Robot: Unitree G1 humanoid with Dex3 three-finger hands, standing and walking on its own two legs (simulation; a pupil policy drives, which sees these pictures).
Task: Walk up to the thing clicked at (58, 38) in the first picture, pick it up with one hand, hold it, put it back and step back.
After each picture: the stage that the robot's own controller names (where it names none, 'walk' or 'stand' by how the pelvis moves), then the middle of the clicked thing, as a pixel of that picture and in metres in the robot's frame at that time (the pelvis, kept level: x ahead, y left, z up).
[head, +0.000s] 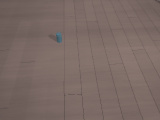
stand; (59, 37) +1.55 +0.26 -0.72
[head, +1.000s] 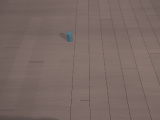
walk; (69, 36) +1.44 +0.22 -0.72
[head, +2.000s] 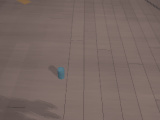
walk; (61, 73) +0.96 +0.20 -0.70
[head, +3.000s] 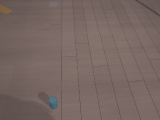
walk; (53, 103) +0.63 +0.20 -0.71
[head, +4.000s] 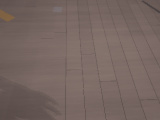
stand; out of the picture +0.43 +0.19 -0.70
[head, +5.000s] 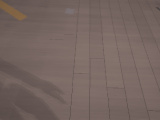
stand; out of the picture +0.40 +0.16 -0.71
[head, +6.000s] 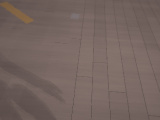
stand; out of the picture +0.43 +0.15 -0.72
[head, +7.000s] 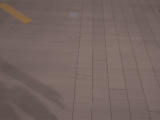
stand; out of the picture +0.44 +0.15 -0.73
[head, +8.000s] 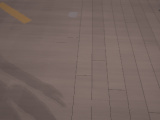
stand; out of the picture +0.42 +0.16 -0.73
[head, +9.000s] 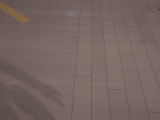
stand; out of the picture +0.42 +0.16 -0.73
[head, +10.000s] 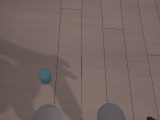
go down; (45, 76) +0.48 +0.17 -0.48
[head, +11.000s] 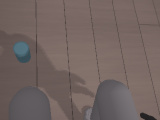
go down; (22, 52) +0.51 +0.21 -0.32
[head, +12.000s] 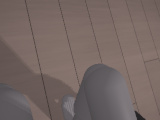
close in; out of the picture +0.50 +0.25 -0.24
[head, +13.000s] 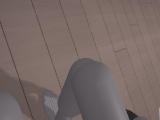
close; out of the picture +0.49 +0.27 -0.23
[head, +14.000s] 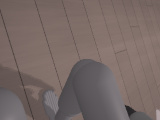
lift; out of the picture +0.46 +0.25 -0.24
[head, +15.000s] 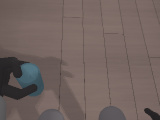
lift; (31, 81) +0.35 +0.17 -0.03
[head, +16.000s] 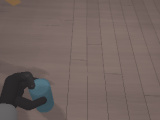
hold; (42, 96) +0.32 +0.14 -0.01
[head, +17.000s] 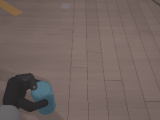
hold; (44, 98) +0.31 +0.14 -0.01
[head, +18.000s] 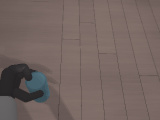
crouch; (38, 88) +0.35 +0.14 -0.06
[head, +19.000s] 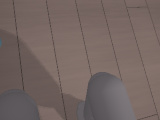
lower; out of the picture +0.50 +0.22 -0.11
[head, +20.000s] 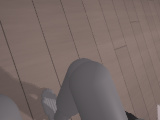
lower; out of the picture +0.46 +0.26 -0.24
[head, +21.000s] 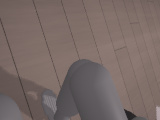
lower; out of the picture +0.46 +0.26 -0.24
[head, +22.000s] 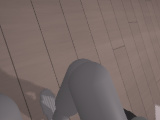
lower; out of the picture +0.46 +0.26 -0.24
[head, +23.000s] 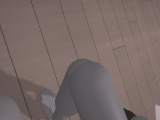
lower; out of the picture +0.46 +0.26 -0.24
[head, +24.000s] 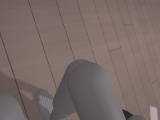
open; out of the picture +0.46 +0.24 -0.25
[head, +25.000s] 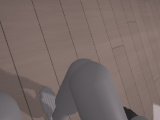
stand; out of the picture +0.46 +0.24 -0.25
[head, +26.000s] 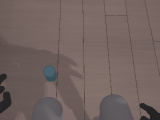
walk; (50, 74) +0.47 +0.15 -0.43
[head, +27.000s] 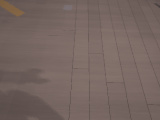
stand; out of the picture +0.39 +0.12 -0.66
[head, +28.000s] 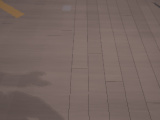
stand; out of the picture +0.41 +0.13 -0.67
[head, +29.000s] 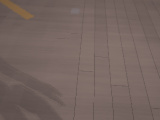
stand; out of the picture +0.41 +0.12 -0.71
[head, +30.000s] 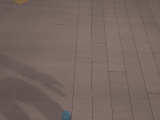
walk; (66, 117) +0.44 +0.09 -0.70
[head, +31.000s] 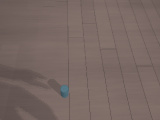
walk; (64, 91) +0.58 +0.10 -0.70
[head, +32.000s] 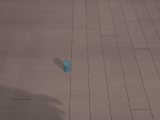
walk; (67, 66) +0.89 +0.14 -0.69
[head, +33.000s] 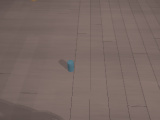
stand; (70, 66) +1.06 +0.13 -0.70
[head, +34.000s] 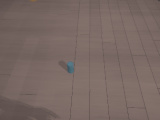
stand; (70, 67) +1.05 +0.12 -0.73
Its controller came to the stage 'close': yes
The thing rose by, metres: 0.71
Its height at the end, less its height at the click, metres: +0.00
